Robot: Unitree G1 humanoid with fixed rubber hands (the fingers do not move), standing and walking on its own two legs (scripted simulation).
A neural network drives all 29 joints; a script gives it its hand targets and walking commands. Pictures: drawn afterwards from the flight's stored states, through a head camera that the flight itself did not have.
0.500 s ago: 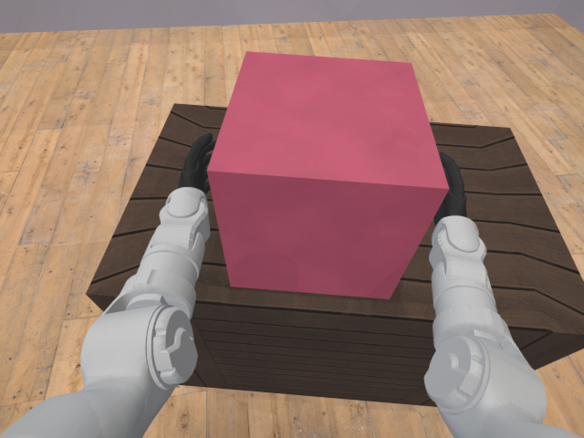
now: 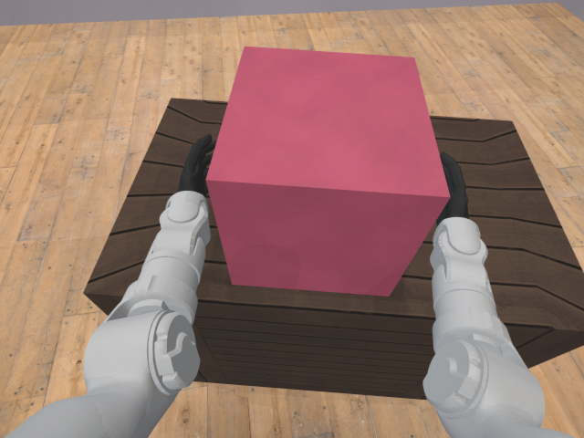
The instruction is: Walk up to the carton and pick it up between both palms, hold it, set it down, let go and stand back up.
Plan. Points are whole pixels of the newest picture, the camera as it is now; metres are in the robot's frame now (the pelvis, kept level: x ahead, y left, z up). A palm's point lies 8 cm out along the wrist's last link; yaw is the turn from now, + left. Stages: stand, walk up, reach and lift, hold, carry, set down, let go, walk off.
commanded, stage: set down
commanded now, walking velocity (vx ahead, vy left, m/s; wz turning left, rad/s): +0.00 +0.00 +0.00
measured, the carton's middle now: (319, 175) +0.51 -0.06 +0.04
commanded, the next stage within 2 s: none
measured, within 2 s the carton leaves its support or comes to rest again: neither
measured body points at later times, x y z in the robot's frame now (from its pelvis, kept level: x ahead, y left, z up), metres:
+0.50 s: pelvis +0.00 +0.00 +0.00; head +0.07 +0.00 +0.45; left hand +0.46 +0.13 +0.07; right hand +0.42 -0.24 +0.08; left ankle -0.04 +0.11 -0.75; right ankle +0.01 -0.11 -0.75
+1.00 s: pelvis -0.03 -0.01 -0.03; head +0.07 -0.01 +0.41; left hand +0.47 +0.18 +0.06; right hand +0.44 -0.28 +0.07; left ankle -0.04 +0.11 -0.75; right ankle +0.01 -0.11 -0.75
